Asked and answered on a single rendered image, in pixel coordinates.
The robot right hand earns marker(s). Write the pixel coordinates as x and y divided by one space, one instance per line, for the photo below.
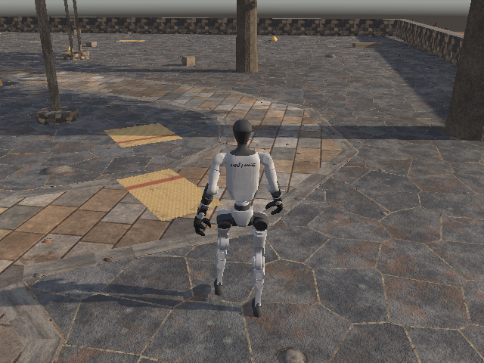
279 207

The robot left hand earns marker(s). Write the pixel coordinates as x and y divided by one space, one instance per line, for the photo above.
198 225

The left robot upper arm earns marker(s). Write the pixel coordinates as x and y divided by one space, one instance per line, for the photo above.
214 173

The right robot upper arm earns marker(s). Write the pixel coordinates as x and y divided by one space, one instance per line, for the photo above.
266 160

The humanoid robot torso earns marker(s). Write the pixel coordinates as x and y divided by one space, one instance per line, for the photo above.
242 181

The left robot forearm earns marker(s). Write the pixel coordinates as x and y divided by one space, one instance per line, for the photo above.
204 204

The right robot forearm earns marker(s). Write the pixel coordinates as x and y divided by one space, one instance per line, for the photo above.
277 196

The right robot shin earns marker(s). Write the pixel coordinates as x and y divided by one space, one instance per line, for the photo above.
258 282

